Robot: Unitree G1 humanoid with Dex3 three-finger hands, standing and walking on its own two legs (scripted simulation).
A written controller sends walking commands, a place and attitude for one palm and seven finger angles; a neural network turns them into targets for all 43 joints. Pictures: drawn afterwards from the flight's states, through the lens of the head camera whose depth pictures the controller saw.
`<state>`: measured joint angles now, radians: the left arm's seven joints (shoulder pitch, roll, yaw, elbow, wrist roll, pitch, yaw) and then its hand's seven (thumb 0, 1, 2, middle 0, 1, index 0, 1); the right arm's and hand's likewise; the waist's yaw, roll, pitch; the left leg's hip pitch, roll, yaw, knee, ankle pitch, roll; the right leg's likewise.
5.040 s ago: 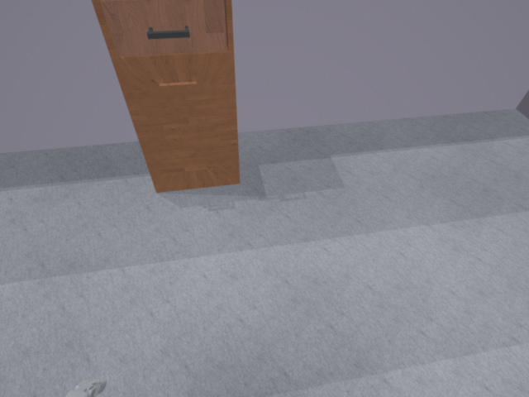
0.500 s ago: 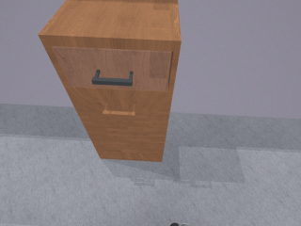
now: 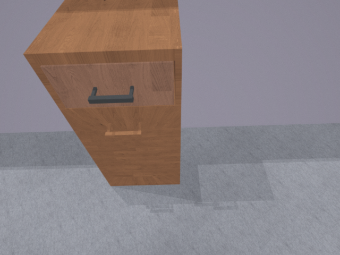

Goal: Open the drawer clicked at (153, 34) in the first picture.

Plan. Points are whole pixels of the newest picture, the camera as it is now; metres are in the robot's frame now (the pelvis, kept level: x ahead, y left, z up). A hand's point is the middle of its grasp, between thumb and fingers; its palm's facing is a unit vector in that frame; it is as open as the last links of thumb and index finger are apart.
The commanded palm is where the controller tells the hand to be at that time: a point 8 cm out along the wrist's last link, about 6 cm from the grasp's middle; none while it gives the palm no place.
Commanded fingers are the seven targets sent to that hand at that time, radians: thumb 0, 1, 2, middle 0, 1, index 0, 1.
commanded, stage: look again from close up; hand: left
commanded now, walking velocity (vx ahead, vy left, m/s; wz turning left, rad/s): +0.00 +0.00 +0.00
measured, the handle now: (112, 94) +0.56 +0.21 +0.03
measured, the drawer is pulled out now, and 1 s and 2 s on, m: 0.00 0.00 0.00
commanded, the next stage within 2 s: shuffle to correct the standing spot in 0.40 s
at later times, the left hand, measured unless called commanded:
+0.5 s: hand out of the picture +0.00 +0.16 -0.17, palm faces +0.06 -0.98 -0.21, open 7.4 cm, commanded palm none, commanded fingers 0.00 0.90 0.90 -0.20 -0.30 -0.20 -0.30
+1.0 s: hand out of the picture +0.09 +0.18 -0.18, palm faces +0.05 -0.97 -0.25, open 7.3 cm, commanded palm none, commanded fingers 0.00 0.90 0.90 -0.20 -0.30 -0.20 -0.30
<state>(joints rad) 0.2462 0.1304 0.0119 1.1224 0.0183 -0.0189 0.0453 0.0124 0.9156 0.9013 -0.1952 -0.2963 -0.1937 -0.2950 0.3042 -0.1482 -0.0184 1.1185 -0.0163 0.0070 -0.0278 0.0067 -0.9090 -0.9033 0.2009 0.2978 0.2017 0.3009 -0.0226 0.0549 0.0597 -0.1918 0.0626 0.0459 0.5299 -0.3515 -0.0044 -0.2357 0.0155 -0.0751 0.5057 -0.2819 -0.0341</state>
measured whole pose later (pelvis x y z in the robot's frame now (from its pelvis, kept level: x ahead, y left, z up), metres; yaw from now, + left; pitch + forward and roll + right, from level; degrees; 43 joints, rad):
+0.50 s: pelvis -0.01 -0.02 +0.00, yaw +1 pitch -1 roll +0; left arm 0.29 0.15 0.01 1.10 0.01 -0.02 0.03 0.01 0.91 0.90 -0.20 -0.30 -0.20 -0.30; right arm 0.31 -0.15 0.01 1.11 -0.02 -0.01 -0.03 0.01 -0.92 -0.90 0.20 0.30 0.20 0.30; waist 0.00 0.02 0.01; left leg -0.14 0.07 0.03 0.48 -0.32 -0.05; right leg -0.20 0.02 -0.09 0.50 -0.29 -0.06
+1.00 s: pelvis +0.05 -0.01 -0.01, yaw +1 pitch +0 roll +1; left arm 0.24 0.17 0.05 1.04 0.01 -0.05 0.02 0.02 0.93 0.90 -0.20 -0.30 -0.19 -0.30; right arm 0.47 -0.10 0.01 1.16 -0.02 -0.03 -0.04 0.00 -0.91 -0.90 0.20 0.30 0.20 0.30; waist -0.03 0.02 0.06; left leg -0.12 0.04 0.03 0.57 -0.44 -0.04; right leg -0.35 -0.03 -0.11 0.64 -0.23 -0.05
